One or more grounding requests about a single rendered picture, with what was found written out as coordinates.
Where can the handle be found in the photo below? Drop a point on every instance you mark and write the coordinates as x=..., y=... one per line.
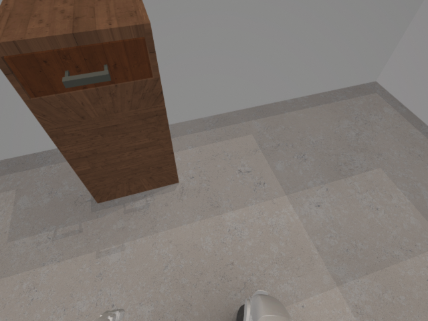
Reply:
x=85, y=79

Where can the drawer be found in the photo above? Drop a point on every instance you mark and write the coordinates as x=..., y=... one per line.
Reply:
x=41, y=72

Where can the right robot thigh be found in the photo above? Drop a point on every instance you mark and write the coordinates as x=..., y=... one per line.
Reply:
x=261, y=307

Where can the cabinet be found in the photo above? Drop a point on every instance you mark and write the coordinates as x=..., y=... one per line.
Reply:
x=115, y=137

